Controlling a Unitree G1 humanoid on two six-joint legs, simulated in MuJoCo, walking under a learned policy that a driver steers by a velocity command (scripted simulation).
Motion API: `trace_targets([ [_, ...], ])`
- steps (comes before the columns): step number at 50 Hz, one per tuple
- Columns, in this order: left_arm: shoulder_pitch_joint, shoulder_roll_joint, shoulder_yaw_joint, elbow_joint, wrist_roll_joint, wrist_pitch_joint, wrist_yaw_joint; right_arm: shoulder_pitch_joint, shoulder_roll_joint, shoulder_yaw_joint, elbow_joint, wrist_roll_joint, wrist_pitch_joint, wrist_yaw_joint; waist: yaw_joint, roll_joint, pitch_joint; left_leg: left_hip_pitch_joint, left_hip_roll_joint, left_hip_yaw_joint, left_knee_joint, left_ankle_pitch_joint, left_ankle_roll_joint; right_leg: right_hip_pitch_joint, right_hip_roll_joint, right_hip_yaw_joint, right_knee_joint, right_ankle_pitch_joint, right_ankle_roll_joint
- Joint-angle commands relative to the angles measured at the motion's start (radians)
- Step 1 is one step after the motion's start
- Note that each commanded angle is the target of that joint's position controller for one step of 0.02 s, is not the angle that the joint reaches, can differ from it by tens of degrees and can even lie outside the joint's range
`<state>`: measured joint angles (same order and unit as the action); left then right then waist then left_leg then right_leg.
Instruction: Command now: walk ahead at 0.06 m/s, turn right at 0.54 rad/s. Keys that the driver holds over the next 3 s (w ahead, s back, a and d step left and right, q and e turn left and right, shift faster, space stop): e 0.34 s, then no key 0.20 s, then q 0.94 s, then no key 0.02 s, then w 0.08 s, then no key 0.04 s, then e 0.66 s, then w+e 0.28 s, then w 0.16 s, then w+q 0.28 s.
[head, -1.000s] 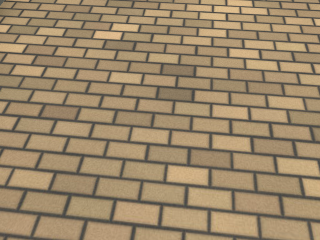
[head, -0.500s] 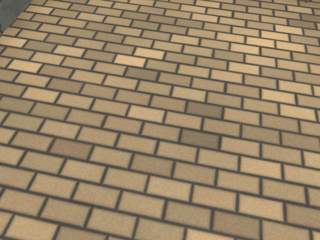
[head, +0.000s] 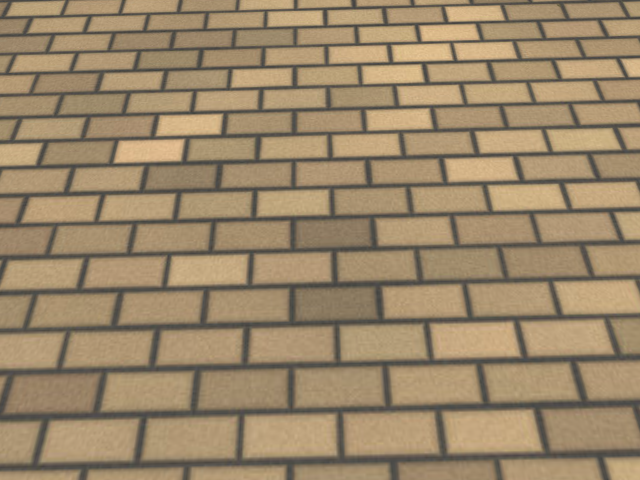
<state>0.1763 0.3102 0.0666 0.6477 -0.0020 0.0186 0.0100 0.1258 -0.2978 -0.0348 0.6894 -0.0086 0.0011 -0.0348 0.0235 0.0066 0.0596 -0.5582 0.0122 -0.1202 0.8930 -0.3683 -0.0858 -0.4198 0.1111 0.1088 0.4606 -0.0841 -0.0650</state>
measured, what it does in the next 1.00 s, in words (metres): steps on the spot: left foot, then right foot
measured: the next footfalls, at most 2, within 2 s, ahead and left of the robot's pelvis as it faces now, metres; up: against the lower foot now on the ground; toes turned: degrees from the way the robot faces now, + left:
left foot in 0.14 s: +0.12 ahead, +0.16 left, +0.00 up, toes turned -11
right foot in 0.56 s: +0.03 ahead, -0.09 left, +0.00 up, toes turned -17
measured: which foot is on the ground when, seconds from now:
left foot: up 0.00-0.12, down 0.14-0.74, up 0.76-1.00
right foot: down 0.00-0.16, up 0.18-0.54, down 0.56-1.00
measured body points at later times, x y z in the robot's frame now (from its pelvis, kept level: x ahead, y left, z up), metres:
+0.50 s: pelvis +0.03 +0.04 +0.01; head +0.07 +0.04 +0.46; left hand +0.27 +0.26 -0.09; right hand +0.08 -0.26 -0.09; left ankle +0.08 +0.16 -0.73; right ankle -0.01 -0.09 -0.70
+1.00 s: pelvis +0.04 +0.04 +0.00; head +0.07 +0.06 +0.45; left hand +0.23 +0.30 -0.12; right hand +0.11 -0.26 -0.10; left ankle +0.05 +0.15 -0.72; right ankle -0.01 -0.08 -0.73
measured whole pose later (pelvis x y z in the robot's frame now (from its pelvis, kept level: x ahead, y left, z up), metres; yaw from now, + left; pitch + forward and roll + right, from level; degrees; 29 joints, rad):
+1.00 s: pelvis +0.04 +0.04 +0.00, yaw -7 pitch +0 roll -2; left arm 0.12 0.29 0.08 0.73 -0.01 0.04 0.03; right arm 0.21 -0.31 -0.07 0.73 0.02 0.06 0.01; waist -0.01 -0.02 0.07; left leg -0.37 0.05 0.05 0.75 -0.38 -0.04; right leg -0.20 -0.06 -0.16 0.53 -0.32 0.01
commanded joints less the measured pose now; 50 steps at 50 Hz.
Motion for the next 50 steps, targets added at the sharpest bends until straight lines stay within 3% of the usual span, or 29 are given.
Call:
trace_targets([
  [1,-0.035,0.166,0.051,-0.082,-0.005,0.008,0.017,0.077,-0.084,-0.029,-0.032,0.004,-0.002,-0.002,-0.024,-0.134,-0.207,0.139,-0.031,0.030,-0.076,0.072,-0.008,0.075,-0.221,0.263,-0.138,-0.054,-0.152],
  [4,-0.028,0.159,0.051,-0.085,-0.005,0.020,0.017,0.054,-0.087,-0.035,-0.043,0.009,-0.019,0.008,-0.009,-0.168,-0.187,0.164,-0.043,0.025,-0.197,0.063,0.012,0.105,-0.221,0.331,-0.114,-0.118,-0.134],
  [6,-0.045,0.150,0.049,-0.090,-0.013,0.028,0.018,0.094,-0.088,-0.043,-0.031,0.012,-0.034,0.016,-0.038,-0.175,-0.182,0.254,-0.048,0.043,-0.380,0.137,0.040,0.108,-0.202,0.354,-0.064,-0.090,-0.104],
  [7,-0.030,0.130,0.043,-0.087,-0.018,0.030,0.019,0.119,-0.111,-0.053,-0.025,0.007,-0.039,0.016,-0.048,-0.153,-0.179,0.336,-0.002,0.024,-0.486,0.194,0.064,0.073,-0.165,0.337,-0.015,-0.129,-0.067],
  [8,0.016,0.075,0.028,-0.087,-0.011,0.031,0.017,0.134,-0.187,-0.071,-0.035,-0.013,-0.035,0.009,-0.023,0.018,-0.196,0.431,0.214,-0.161,-0.559,0.207,0.144,-0.024,-0.080,0.227,0.178,-0.354,-0.006],
  [9,-0.006,0.089,0.036,-0.125,-0.016,0.018,0.014,0.102,-0.243,-0.086,-0.031,-0.048,-0.024,0.011,0.001,0.309,-0.118,0.373,0.367,-0.404,-0.629,0.328,0.299,-0.203,0.056,0.026,0.386,-0.524,0.046],
  [10,0.026,0.167,0.058,-0.102,0.000,0.008,0.013,0.060,-0.188,-0.073,-0.061,-0.051,-0.028,0.009,-0.002,0.233,-0.122,0.352,0.394,-0.403,-0.616,0.365,0.345,-0.202,-0.019,0.057,0.591,-0.506,0.081],
  [11,0.047,0.188,0.072,-0.072,-0.012,0.014,0.011,0.015,-0.137,-0.060,-0.073,-0.036,-0.028,0.003,0.011,0.155,-0.115,0.347,0.337,-0.287,-0.588,0.379,0.308,-0.200,-0.029,0.049,0.669,-0.443,0.096],
  [13,0.075,0.146,0.066,-0.040,-0.011,0.037,0.020,-0.020,-0.104,-0.051,-0.081,-0.005,-0.024,-0.004,0.009,0.113,-0.097,0.381,0.254,-0.141,-0.557,0.404,0.257,-0.230,-0.046,0.022,0.768,-0.349,0.136],
  [15,0.042,0.104,0.053,-0.057,-0.020,0.045,0.016,0.001,-0.100,-0.048,-0.075,-0.007,-0.014,-0.011,-0.013,0.129,-0.085,0.392,0.218,-0.045,-0.563,0.456,0.263,-0.229,-0.061,-0.030,0.748,-0.304,0.160],
  [17,-0.021,0.082,0.043,-0.089,-0.026,0.042,0.013,0.045,-0.112,-0.055,-0.063,-0.012,-0.003,-0.017,-0.053,0.160,-0.095,0.474,0.230,-0.020,-0.561,0.479,0.282,-0.248,-0.086,-0.056,0.648,-0.290,0.177],
  [19,-0.047,0.059,0.030,-0.105,-0.018,0.038,0.007,0.070,-0.134,-0.064,-0.051,-0.009,0.005,-0.016,-0.071,0.170,-0.125,0.502,0.248,-0.014,-0.546,0.511,0.299,-0.180,-0.105,-0.064,0.532,-0.324,0.178],
  [21,-0.046,0.045,0.021,-0.110,-0.011,0.035,-0.001,0.054,-0.158,-0.073,-0.048,-0.001,0.008,-0.006,-0.070,0.185,-0.140,0.471,0.260,0.007,-0.540,0.546,0.307,-0.070,-0.112,-0.094,0.413,-0.356,0.162],
  [24,-0.023,0.063,0.024,-0.096,-0.011,0.038,-0.007,0.048,-0.169,-0.076,-0.034,0.017,0.008,0.010,-0.065,0.198,-0.143,0.460,0.275,0.001,-0.515,0.572,0.312,0.037,-0.098,-0.130,0.239,-0.322,0.132],
  [26,0.038,0.051,0.024,-0.064,-0.008,0.035,-0.013,0.027,-0.159,-0.069,-0.021,0.037,0.009,0.013,-0.022,0.178,-0.136,0.420,0.252,0.025,-0.461,0.554,0.277,0.171,-0.081,-0.157,-0.019,-0.135,0.086],
  [27,0.048,0.066,0.026,-0.058,-0.005,0.034,-0.012,0.072,-0.134,-0.060,0.005,0.041,0.003,0.014,-0.019,0.143,-0.135,0.362,0.226,0.048,-0.434,0.481,0.220,0.276,-0.090,-0.128,-0.138,-0.013,0.055],
  [28,0.064,0.106,0.028,-0.063,0.003,0.034,-0.002,0.111,-0.071,-0.036,0.011,0.009,-0.007,0.024,-0.043,-0.001,-0.193,0.242,0.158,0.102,-0.331,0.271,0.129,0.456,-0.230,0.046,-0.136,0.206,0.017],
  [29,-0.007,0.135,0.022,-0.079,0.021,0.035,0.006,0.138,0.000,-0.009,-0.001,-0.029,-0.022,0.040,-0.098,-0.227,-0.188,0.134,0.074,0.169,-0.293,-0.064,0.043,0.446,-0.401,0.181,-0.079,0.404,-0.096],
  [30,-0.019,0.044,0.001,-0.071,0.042,0.020,-0.001,0.063,-0.046,-0.016,-0.001,-0.019,-0.019,0.033,-0.030,-0.183,-0.193,0.203,0.088,0.113,-0.271,-0.134,0.018,0.326,-0.407,0.163,-0.106,0.247,-0.165],
  [31,-0.059,0.028,-0.007,-0.059,0.047,0.005,-0.007,0.045,-0.072,-0.023,0.001,-0.002,-0.015,0.033,-0.050,-0.160,-0.150,0.227,0.085,0.113,-0.302,-0.055,0.020,0.299,-0.349,0.110,-0.113,0.141,-0.135],
  [33,-0.081,0.063,0.004,-0.042,0.035,-0.012,-0.005,0.029,-0.092,-0.027,0.018,-0.002,-0.004,0.023,-0.041,-0.180,-0.108,0.249,0.070,0.116,-0.381,0.139,0.021,0.284,-0.284,0.041,-0.108,0.046,-0.063],
  [36,-0.043,0.099,0.019,-0.020,0.023,-0.004,0.013,0.053,-0.145,-0.039,0.018,0.012,0.006,0.021,-0.028,-0.142,-0.059,0.222,0.054,0.121,-0.340,0.207,0.040,0.265,-0.284,0.017,-0.112,-0.014,-0.049],
  [38,-0.016,0.121,0.031,-0.010,0.019,0.005,0.023,0.049,-0.128,-0.043,0.014,0.020,0.011,0.020,-0.011,-0.136,-0.034,0.156,0.035,0.138,-0.254,0.115,0.047,0.274,-0.335,0.042,-0.119,0.002,-0.087],
  [40,-0.017,0.119,0.035,-0.015,0.021,0.004,0.031,0.047,-0.110,-0.049,0.005,0.020,0.022,0.021,0.010,-0.164,-0.042,0.062,0.044,0.122,-0.013,-0.165,0.041,0.288,-0.439,0.107,-0.134,0.129,-0.174],
  [41,-0.021,0.114,0.034,-0.013,0.021,-0.001,0.032,0.055,-0.102,-0.054,0.001,0.024,0.030,0.023,0.006,-0.142,-0.043,0.014,0.063,0.092,0.112,-0.234,0.034,0.297,-0.485,0.120,-0.134,0.231,-0.211],
  [42,-0.046,0.106,0.034,-0.012,0.016,-0.006,0.030,0.075,-0.094,-0.058,0.006,0.029,0.038,0.023,-0.012,-0.112,-0.043,-0.005,0.074,0.079,0.153,-0.240,0.025,0.301,-0.487,0.091,-0.131,0.279,-0.217],
  [44,-0.107,0.103,0.038,-0.012,0.007,-0.013,0.025,0.086,-0.081,-0.056,0.007,0.025,0.049,0.022,-0.032,-0.091,-0.051,0.025,0.087,0.094,0.102,-0.173,0.014,0.295,-0.449,0.007,-0.118,0.301,-0.190],
  [47,-0.125,0.118,0.046,-0.002,0.003,-0.001,0.022,0.073,-0.076,-0.051,-0.017,0.028,0.048,0.041,-0.025,-0.118,-0.099,0.133,0.066,0.152,-0.058,-0.071,0.023,0.309,-0.420,-0.079,-0.071,0.349,-0.157],
  [50,-0.116,0.133,0.051,0.021,-0.025,0.010,0.026,0.133,-0.089,-0.060,-0.020,0.032,0.045,0.060,-0.060,-0.123,-0.135,0.279,0.010,0.219,-0.315,0.120,0.072,0.301,-0.406,-0.139,0.046,0.279,-0.087],
])
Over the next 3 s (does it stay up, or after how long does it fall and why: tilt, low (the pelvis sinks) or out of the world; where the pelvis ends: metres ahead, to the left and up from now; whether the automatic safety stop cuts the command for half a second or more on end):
stays up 0.34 0.01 0.01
